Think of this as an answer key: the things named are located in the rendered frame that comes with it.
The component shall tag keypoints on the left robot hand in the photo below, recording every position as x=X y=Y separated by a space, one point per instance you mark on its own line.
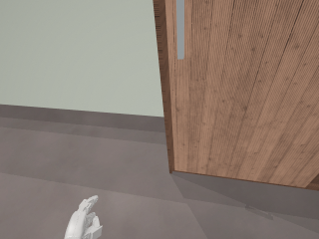
x=79 y=223

